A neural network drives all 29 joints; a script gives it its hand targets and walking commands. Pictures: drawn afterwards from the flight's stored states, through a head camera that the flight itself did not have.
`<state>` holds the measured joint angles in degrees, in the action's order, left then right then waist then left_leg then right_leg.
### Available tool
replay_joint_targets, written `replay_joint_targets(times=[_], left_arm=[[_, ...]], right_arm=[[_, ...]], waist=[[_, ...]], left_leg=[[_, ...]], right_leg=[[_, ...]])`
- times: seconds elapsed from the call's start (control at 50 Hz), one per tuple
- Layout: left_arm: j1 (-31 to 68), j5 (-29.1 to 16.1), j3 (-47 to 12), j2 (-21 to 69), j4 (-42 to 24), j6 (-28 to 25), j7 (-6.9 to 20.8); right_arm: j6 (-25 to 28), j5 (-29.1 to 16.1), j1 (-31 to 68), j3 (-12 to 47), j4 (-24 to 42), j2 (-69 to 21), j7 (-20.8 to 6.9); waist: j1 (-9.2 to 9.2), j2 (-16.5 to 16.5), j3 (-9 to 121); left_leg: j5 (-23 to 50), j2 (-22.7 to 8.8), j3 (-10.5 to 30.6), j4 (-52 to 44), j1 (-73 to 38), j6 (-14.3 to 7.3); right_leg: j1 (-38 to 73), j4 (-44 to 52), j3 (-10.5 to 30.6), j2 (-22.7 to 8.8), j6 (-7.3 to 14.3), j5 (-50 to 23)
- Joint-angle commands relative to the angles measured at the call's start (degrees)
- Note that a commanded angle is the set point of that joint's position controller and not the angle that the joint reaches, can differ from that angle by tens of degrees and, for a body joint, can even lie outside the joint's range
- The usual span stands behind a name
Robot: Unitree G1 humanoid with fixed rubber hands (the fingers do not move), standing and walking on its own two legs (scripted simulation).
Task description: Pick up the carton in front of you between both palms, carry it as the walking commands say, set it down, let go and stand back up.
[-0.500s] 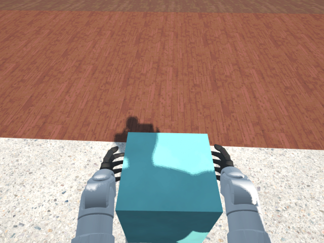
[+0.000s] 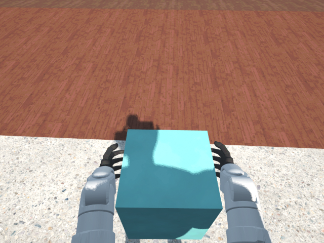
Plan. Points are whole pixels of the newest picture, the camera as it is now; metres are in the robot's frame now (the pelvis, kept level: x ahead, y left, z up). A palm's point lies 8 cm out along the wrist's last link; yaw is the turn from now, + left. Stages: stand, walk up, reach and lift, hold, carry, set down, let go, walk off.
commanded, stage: hold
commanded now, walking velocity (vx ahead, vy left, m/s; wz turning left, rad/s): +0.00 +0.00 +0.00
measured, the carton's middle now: (166, 187) +0.28 +0.00 -0.02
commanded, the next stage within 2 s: carry in 0.42 s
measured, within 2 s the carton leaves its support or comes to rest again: neither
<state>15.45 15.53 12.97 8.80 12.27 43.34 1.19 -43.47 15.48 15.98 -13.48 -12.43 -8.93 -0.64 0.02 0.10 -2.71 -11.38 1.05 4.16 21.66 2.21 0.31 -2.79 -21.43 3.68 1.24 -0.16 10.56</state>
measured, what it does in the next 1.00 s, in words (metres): walks ahead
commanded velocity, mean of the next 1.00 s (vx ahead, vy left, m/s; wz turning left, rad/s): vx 0.31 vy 0.00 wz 0.00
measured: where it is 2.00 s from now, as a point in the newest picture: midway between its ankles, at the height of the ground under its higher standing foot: (161, 174)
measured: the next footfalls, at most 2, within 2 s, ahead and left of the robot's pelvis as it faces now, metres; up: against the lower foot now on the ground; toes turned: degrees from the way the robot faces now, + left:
right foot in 1.02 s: +0.32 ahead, -0.10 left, +0.00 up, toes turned -9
left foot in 1.46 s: +0.66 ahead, +0.11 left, +0.00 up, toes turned +14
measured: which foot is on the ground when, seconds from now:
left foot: down 0.00-1.00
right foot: down 0.00-0.78, up 0.80-1.00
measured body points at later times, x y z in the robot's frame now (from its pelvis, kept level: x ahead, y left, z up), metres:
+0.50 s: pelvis +0.01 +0.00 +0.00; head -0.03 +0.00 +0.45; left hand +0.30 +0.15 +0.04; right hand +0.30 -0.15 +0.04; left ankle +0.01 +0.13 -0.74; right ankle +0.02 -0.12 -0.74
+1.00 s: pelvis +0.19 -0.01 -0.01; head +0.19 -0.02 +0.44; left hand +0.47 +0.14 +0.07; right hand +0.46 -0.16 +0.07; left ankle +0.05 +0.11 -0.74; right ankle +0.25 -0.10 -0.73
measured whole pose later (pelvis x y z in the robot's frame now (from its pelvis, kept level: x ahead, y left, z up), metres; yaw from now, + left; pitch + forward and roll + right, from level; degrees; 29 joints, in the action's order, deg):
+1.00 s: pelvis +0.19 -0.01 -0.01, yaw +1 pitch +6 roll -1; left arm 6.6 4.7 6.0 7.4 -22.1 68.1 -4.9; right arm -68.9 5.8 7.6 -4.7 22.1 -7.5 5.7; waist -1.4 3.1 6.9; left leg -22.7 -3.9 -4.8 21.3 4.1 1.4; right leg -27.4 -32.5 -10.2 -0.7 0.4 17.0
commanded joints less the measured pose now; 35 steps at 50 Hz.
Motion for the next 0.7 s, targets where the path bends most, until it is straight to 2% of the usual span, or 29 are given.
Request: replay_joint_targets(times=[0.0,0.18,0.38,0.4,0.42,0.44,0.46,0.48,0.52,0.54,0.56,0.58,0.6,0.62,0.64,0.66,0.68], left_arm=[[27.11,-13.83,-30.77,49.94,-3.14,-1.56,11.74],[24.68,-14.27,-31.52,49.61,-5.18,-1.31,11.34],[24.34,-14.37,-31.72,49.45,-5.67,-1.32,11.13],[27.11,-15.28,-32.96,49.84,-5.04,-0.88,11.34],[27.14,-15.88,-33.26,49.65,-5.69,-0.79,11.44],[27.16,-16.73,-34.5,49.96,-6.57,-0.55,11.4],[28.28,-17.31,-35.39,50.13,-7.79,-0.33,11.29],[28.92,-17.94,-36.41,50.42,-9.1,0.06,11.03],[28.44,-19.66,-38.92,50.24,-11.96,1.55,10.41],[28.32,-20.64,-40.09,49.86,-13.4,2.64,10.3],[27.84,-21.72,-41.55,49.35,-14.79,4.1,10.06],[27.92,-22.77,-42.7,48.62,-16.45,5.72,9.78],[27.84,-23.63,-43.53,47.69,-17.81,7.47,9.44],[27.31,-24.32,-43.95,46.52,-18.79,9.33,9.08],[26.4,-24.88,-43.92,45.3,-19.13,11.19,8.73],[24.91,-25.36,-43.95,44.47,-19.52,12.91,8.34],[24.25,-25.7,-44.23,44.3,-21.02,14.33,7.93]], right_arm=[[1.19,-14.08,25.5,31.3,2.26,-51.16,-12.04],[1.08,-14.34,23.15,31.89,4.41,-50.27,-11.85],[1.19,-14.33,22.97,32.11,5.06,-49.79,-11.84],[0.85,-14.93,25.47,33.09,4.92,-49.98,-11.95],[0.65,-15.56,25.84,33.24,5.17,-50.41,-11.96],[0.43,-16.43,26.0,34.43,6.4,-50.61,-11.89],[0.08,-17.23,26.96,35.71,7.61,-50.93,-11.8],[-0.35,-17.94,27.63,36.87,8.89,-51.05,-11.63],[-1.88,-19.64,26.74,39.27,10.87,-50.53,-11.05],[-2.92,-20.31,26.01,40.17,12.1,-50.03,-10.76],[-4.36,-21.18,25.17,41.71,13.79,-49.65,-10.32],[-6.02,-21.97,25.24,42.82,15.69,-48.8,-9.91],[-7.8,-22.82,25.63,43.7,17.17,-47.79,-9.56],[-9.64,-23.67,25.84,44.41,18.26,-46.7,-9.22],[-11.55,-24.62,25.79,44.98,18.85,-46.14,-8.96],[-13.3,-25.99,25.57,45.73,19.64,-46.21,-8.86],[-14.86,-27.79,26.23,46.84,21.45,-46.66,-8.97]], waist=[[0.0,-0.01,13.35],[-0.08,0.13,13.32],[-0.05,0.15,12.96],[0.16,0.92,15.45],[0.04,0.27,15.65],[-0.08,0.47,13.69],[-0.23,0.76,12.27],[-0.19,1.54,12.06],[-0.09,2.35,16.53],[-0.1,2.68,18.79],[-0.11,3.12,19.49],[-0.07,2.97,18.8],[0.16,1.48,17.48],[0.59,-1.74,16.23],[1.08,-7.02,15.53],[1.31,-11.27,14.78],[1.26,-12.36,13.19]], left_leg=[[7.95,3.75,0.02,-3.57,-0.76,-0.29],[10.29,3.8,0.37,-3.71,-1.51,-0.2],[9.34,3.79,0.46,-3.75,-1.3,-0.22],[0.71,-6.59,-0.33,-0.12,5.08,-0.95],[-13.01,-6.12,2.25,-2.18,7.34,-1.47],[-25.47,-6.09,2.9,-3.47,10.86,-1.84],[-30.73,-6.09,3.27,-3.76,12.99,-2.08],[-28.59,-6.62,3.43,-3.38,13.73,-2.24],[-21.02,-7.2,4.17,-2.51,12.9,-2.75],[-20.34,-7.74,5.31,-2.35,12.58,-3.32],[-22.04,-8.19,6.08,-2.36,13.04,-3.91],[-24.29,-8.23,6.01,-1.69,14.6,-4.13],[-25.11,-7.57,4.66,0.66,17.33,-3.77],[-23.48,-5.99,1.68,5.33,21.68,-2.78],[-19.19,-3.64,-2.87,12.89,27.18,-1.5],[-15.6,-1.23,-7.3,18.51,32.79,-0.49],[-15.98,-1.99,-9.23,14.19,35.15,-0.45]], right_leg=[[3.76,3.07,0.38,3.54,-0.2,-8.04],[3.97,3.12,0.47,3.74,-0.08,-10.03],[3.4,3.03,0.42,3.81,0.04,-8.86],[-2.99,-0.55,-0.06,-6.5,0.53,0.38],[-5.05,0.67,1.28,-5.69,1.05,13.45],[-8.93,1.48,1.33,-5.14,1.03,24.87],[-11.07,1.12,1.15,-4.92,0.96,29.33],[-11.44,-0.44,0.62,-4.93,1.01,26.99],[-9.71,-4.7,-1.61,-4.17,1.05,16.61],[-9.44,-6.07,-2.21,-4.01,1.11,14.65],[-9.93,-6.02,-2.18,-4.16,1.32,16.11],[-10.75,-4.66,-1.06,-4.93,1.75,19.19],[-10.82,-2.22,1.67,-6.74,2.56,22.5],[-8.87,1.05,5.94,-9.43,3.96,25.6],[-4.95,5.16,12.36,-12.99,6.09,27.64],[-0.75,8.56,19.81,-17.44,8.71,25.51],[0.72,7.75,21.56,-19.47,10.83,17.97]])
